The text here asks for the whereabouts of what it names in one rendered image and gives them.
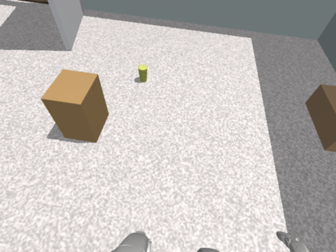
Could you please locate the right robot hand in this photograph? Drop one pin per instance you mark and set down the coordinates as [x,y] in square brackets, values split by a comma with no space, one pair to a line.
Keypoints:
[291,242]

